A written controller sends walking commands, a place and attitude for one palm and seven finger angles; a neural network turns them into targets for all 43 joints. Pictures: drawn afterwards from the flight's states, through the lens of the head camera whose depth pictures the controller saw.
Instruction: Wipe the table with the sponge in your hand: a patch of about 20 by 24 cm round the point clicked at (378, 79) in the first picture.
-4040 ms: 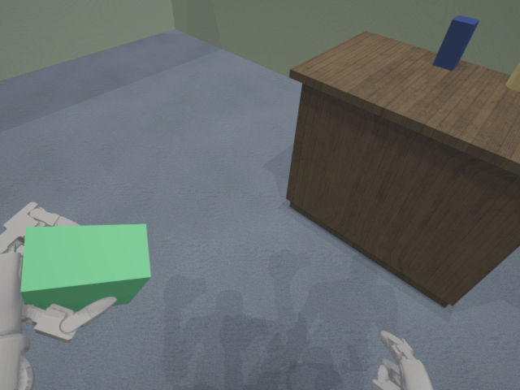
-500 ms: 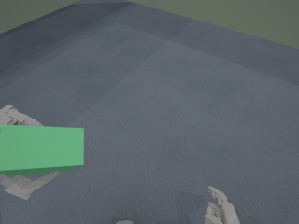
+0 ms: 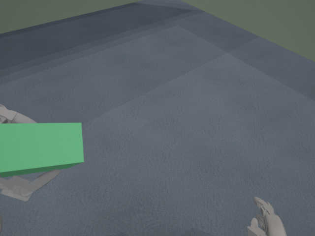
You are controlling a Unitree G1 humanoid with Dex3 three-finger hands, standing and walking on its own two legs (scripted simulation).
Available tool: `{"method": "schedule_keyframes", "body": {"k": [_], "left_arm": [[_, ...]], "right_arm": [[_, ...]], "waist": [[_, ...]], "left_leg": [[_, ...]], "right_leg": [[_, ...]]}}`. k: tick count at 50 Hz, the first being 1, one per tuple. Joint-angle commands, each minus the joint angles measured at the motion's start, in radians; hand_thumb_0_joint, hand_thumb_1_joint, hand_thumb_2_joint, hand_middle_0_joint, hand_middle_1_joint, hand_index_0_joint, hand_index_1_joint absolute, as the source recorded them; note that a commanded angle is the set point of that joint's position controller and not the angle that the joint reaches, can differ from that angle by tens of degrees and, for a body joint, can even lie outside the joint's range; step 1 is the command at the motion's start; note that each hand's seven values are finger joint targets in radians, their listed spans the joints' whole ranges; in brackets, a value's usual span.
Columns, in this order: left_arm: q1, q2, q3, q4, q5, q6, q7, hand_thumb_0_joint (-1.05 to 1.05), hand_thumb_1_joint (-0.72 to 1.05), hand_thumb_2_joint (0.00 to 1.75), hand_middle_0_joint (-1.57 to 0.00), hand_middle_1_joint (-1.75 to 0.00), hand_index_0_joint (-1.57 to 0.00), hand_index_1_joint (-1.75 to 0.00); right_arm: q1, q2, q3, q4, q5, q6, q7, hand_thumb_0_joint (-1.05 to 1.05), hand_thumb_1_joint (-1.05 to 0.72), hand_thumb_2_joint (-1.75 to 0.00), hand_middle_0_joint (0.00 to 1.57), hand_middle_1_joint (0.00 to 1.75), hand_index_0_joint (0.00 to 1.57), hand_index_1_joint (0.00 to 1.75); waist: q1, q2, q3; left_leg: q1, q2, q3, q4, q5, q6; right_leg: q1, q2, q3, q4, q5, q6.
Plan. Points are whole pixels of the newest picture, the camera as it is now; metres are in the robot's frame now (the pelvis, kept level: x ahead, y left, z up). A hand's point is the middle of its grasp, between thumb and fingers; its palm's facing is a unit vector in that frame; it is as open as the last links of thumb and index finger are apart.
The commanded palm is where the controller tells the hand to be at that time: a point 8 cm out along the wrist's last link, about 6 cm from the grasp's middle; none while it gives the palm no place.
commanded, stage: walk to a spot facing it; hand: left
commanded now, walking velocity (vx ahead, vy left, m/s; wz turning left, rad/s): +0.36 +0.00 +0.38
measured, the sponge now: (49, 150) +0.22 +0.21 +0.18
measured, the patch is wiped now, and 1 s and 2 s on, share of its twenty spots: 0.00 0.00 0.00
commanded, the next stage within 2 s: turn to face it in 1.14 s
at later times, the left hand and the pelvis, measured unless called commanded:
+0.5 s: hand (28, 163) +0.21 +0.24 +0.16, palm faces +0.50 -0.74 -0.46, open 10.6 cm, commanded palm +0.14 +0.28 +0.18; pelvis +0.03 -0.02 +0.00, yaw +10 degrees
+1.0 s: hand (30, 109) +0.31 +0.28 +0.19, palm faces +0.54 -0.70 -0.47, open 10.7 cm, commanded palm +0.25 +0.32 +0.18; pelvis +0.15 +0.01 +0.01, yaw +13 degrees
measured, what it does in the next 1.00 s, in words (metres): walks ahead: right foot, then left foot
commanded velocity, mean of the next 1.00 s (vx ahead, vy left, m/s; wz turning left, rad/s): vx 0.35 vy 0.00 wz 0.14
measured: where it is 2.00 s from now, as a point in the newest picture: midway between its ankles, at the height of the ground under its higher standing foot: (157, 235)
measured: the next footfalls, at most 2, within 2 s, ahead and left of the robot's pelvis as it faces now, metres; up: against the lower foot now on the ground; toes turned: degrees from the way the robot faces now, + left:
right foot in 0.34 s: +0.13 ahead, -0.11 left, +0.00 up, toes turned -1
left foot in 0.72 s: +0.12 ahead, +0.15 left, +0.00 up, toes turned +21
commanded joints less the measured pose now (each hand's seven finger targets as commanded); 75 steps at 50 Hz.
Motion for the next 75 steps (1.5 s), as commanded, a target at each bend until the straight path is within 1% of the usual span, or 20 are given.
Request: {"method": "schedule_keyframes", "body": {"k": [1,3,8,15,16,18,21,25,34,35,37,42,51,53,54,55,61,72,74,75], "left_arm": [[-0.085,0.091,0.058,-0.161,0.025,-0.104,0.014,0.00,0.10,1.30,-1.20,-1.60,-1.20,-1.60],[-0.177,0.186,0.126,-0.148,0.049,-0.119,-0.007,0.00,0.10,1.30,-1.20,-1.60,-1.20,-1.60],[-0.254,0.087,0.007,-0.159,0.044,-0.112,-0.023,0.00,0.10,1.30,-1.20,-1.60,-1.20,-1.60],[-0.263,0.099,0.022,0.016,0.047,-0.086,-0.021,0.00,0.10,1.30,-1.20,-1.60,-1.20,-1.60],[-0.260,0.101,0.022,0.039,0.050,-0.076,-0.019,0.00,0.10,1.30,-1.20,-1.60,-1.20,-1.60],[-0.242,0.155,0.057,0.072,0.052,-0.053,-0.017,0.00,0.10,1.30,-1.20,-1.60,-1.20,-1.60],[-0.206,0.166,0.090,0.038,0.031,-0.086,-0.034,0.00,0.10,1.30,-1.20,-1.60,-1.20,-1.60],[-0.149,0.186,0.129,-0.114,0.024,-0.108,-0.029,0.00,0.10,1.30,-1.20,-1.60,-1.20,-1.60],[-0.064,0.116,0.099,-0.162,0.016,-0.096,0.036,0.00,0.10,1.30,-1.20,-1.60,-1.20,-1.60],[-0.087,0.113,0.096,-0.170,0.018,-0.106,0.037,0.00,0.10,1.30,-1.20,-1.60,-1.20,-1.60],[-0.093,0.116,0.088,-0.155,0.037,-0.132,0.038,0.00,0.10,1.30,-1.20,-1.60,-1.20,-1.60],[-0.137,0.107,0.062,-0.150,0.044,-0.126,-0.003,0.00,0.10,1.30,-1.20,-1.60,-1.20,-1.60],[-0.092,0.122,0.104,-0.047,0.032,-0.098,-0.010,0.00,0.10,1.30,-1.20,-1.60,-1.20,-1.60],[-0.105,0.135,0.101,-0.013,0.043,-0.078,-0.007,0.00,0.10,1.30,-1.20,-1.60,-1.20,-1.60],[-0.123,0.189,0.141,-0.023,0.041,-0.076,-0.005,0.00,0.10,1.30,-1.20,-1.60,-1.20,-1.60],[-0.136,0.209,0.178,-0.025,0.030,-0.081,-0.003,0.00,0.10,1.30,-1.20,-1.60,-1.20,-1.60],[-0.049,0.166,0.154,-0.079,0.024,-0.109,-0.018,0.00,0.10,1.30,-1.20,-1.60,-1.20,-1.60],[-0.023,0.153,0.144,-0.189,0.013,-0.093,0.041,0.00,0.10,1.30,-1.20,-1.60,-1.20,-1.60],[-0.034,0.139,0.129,-0.220,0.009,-0.095,0.032,0.00,0.10,1.30,-1.20,-1.60,-1.20,-1.60],[-0.035,0.149,0.136,-0.247,0.004,-0.116,0.025,0.00,0.10,1.30,-1.20,-1.60,-1.20,-1.60]], "right_arm": [[-0.053,-0.056,0.001,-0.126,0.004,-0.077,0.020,0.00,-0.90,-0.90,0.20,0.30,0.20,0.30],[-0.069,-0.057,-0.016,-0.095,0.024,-0.087,0.034,0.00,-0.90,-0.90,0.20,0.30,0.20,0.30],[-0.084,-0.030,0.006,-0.072,0.031,-0.113,0.042,0.00,-0.90,-0.90,0.20,0.30,0.20,0.30],[-0.106,-0.014,0.028,-0.034,0.012,-0.103,0.028,0.00,-0.90,-0.90,0.20,0.30,0.20,0.30],[-0.107,-0.004,0.029,-0.031,0.016,-0.093,0.028,0.00,-0.90,-0.90,0.20,0.30,0.20,0.30],[-0.136,0.019,0.025,-0.054,0.024,-0.075,0.029,0.00,-0.90,-0.90,0.20,0.30,0.20,0.30],[-0.143,-0.008,0.017,-0.045,0.015,-0.061,0.037,0.00,-0.90,-0.90,0.20,0.30,0.20,0.30],[-0.168,-0.013,0.020,-0.071,0.022,-0.031,0.041,0.00,-0.90,-0.90,0.20,0.30,0.20,0.30],[-0.071,-0.021,-0.010,-0.114,0.012,-0.055,0.008,0.00,-0.90,-0.90,0.20,0.30,0.20,0.30],[-0.053,-0.042,-0.019,-0.116,0.017,-0.054,0.002,0.00,-0.90,-0.90,0.20,0.30,0.20,0.30],[-0.067,-0.051,-0.018,-0.127,0.022,-0.053,0.015,0.00,-0.90,-0.90,0.20,0.30,0.20,0.30],[-0.078,-0.033,-0.014,-0.080,0.035,-0.070,0.037,0.00,-0.90,-0.90,0.20,0.30,0.20,0.30],[-0.098,-0.008,0.011,-0.075,0.022,-0.076,0.031,0.00,-0.90,-0.90,0.20,0.30,0.20,0.30],[-0.089,0.027,0.012,-0.069,0.033,-0.054,0.031,0.00,-0.90,-0.90,0.20,0.30,0.20,0.30],[-0.129,0.035,0.022,-0.097,0.029,-0.050,0.030,0.00,-0.90,-0.90,0.20,0.30,0.20,0.30],[-0.143,0.022,0.024,-0.090,0.022,-0.049,0.032,0.00,-0.90,-0.90,0.20,0.30,0.20,0.30],[-0.164,-0.005,0.017,-0.078,0.026,-0.004,0.047,0.00,-0.90,-0.90,0.20,0.30,0.20,0.30],[-0.081,-0.017,-0.012,-0.126,0.006,-0.019,0.017,0.00,-0.90,-0.90,0.20,0.30,0.20,0.30],[-0.069,-0.043,-0.021,-0.143,0.012,-0.012,0.012,0.00,-0.90,-0.90,0.20,0.30,0.20,0.30],[-0.079,-0.064,-0.024,-0.155,0.013,-0.021,0.017,0.00,-0.90,-0.90,0.20,0.30,0.20,0.30]], "waist": [[-0.023,0.418,-0.103],[-0.006,0.257,-0.081],[0.008,0.330,0.048],[0.029,0.226,-0.011],[0.031,0.126,-0.038],[0.042,-0.329,-0.077],[0.013,-0.100,-0.030],[0.003,-0.085,-0.066],[0.004,0.018,-0.151],[-0.016,0.138,-0.168],[-0.012,0.415,-0.138],[-0.008,0.267,-0.042],[0.016,0.183,-0.127],[0.016,-0.065,-0.204],[0.021,-0.265,-0.201],[0.024,-0.216,-0.179],[0.002,-0.081,-0.090],[0.000,-0.051,-0.159],[-0.020,0.173,-0.173],[-0.001,0.431,-0.164]], "left_leg": [[0.284,0.391,-0.634,-0.296,0.376,0.267],[0.202,0.370,-0.579,-0.268,0.328,0.267],[-0.090,0.169,-0.216,-0.336,0.109,0.170],[-0.186,0.145,-0.205,-0.171,-0.073,0.125],[-0.235,0.102,-0.175,-0.008,-0.079,0.100],[-0.502,-0.081,-0.080,0.617,-0.138,0.024],[-0.467,0.014,-0.163,0.783,0.076,-0.016],[-0.340,0.048,-0.080,0.542,0.119,-0.031],[0.023,-0.022,0.073,-0.107,0.183,0.000],[0.143,0.030,-0.022,-0.154,0.201,0.032],[0.327,0.370,-0.552,-0.260,0.501,0.222],[0.190,0.292,-0.307,-0.257,0.430,0.204],[0.032,0.193,-0.018,-0.029,0.499,0.091],[-0.148,0.080,0.057,0.381,0.276,0.040],[-0.427,-0.045,0.007,0.643,-0.111,0.009],[-0.457,-0.016,-0.123,0.769,-0.114,0.002],[-0.403,0.059,-0.101,0.720,0.107,-0.047],[-0.077,-0.012,0.043,0.006,0.221,-0.035],[0.072,0.088,-0.137,-0.140,0.385,0.024],[0.141,0.315,-0.474,-0.191,0.815,0.156]], "right_leg": [[-0.419,0.079,0.175,0.603,-0.409,0.071],[-0.463,0.035,0.270,0.684,-0.314,0.070],[-0.182,0.059,0.178,0.448,-0.120,0.093],[0.234,0.164,0.107,-0.010,-0.156,0.085],[0.326,0.135,0.164,-0.091,-0.188,0.064],[0.406,-0.260,0.824,-0.372,-0.443,-0.115],[0.193,-0.243,0.722,-0.415,-0.549,-0.126],[0.140,-0.174,0.370,-0.383,-0.282,-0.107],[0.223,-0.077,0.244,-0.089,-0.103,-0.058],[0.130,-0.023,0.194,0.094,-0.075,-0.019],[-0.269,0.134,0.180,0.529,-0.428,0.042],[-0.369,0.049,0.243,0.552,-0.239,0.058],[0.191,0.180,0.051,-0.051,0.022,0.056],[0.397,-0.003,0.297,-0.140,0.030,-0.026],[0.499,-0.230,0.721,-0.228,0.151,-0.140],[0.432,-0.306,0.770,-0.290,0.114,-0.157],[0.195,-0.204,0.337,-0.312,0.013,-0.100],[0.244,-0.165,0.198,-0.063,0.314,-0.056],[0.106,-0.055,0.130,0.214,0.109,0.024],[-0.091,0.088,0.137,0.418,-0.355,0.085]]}}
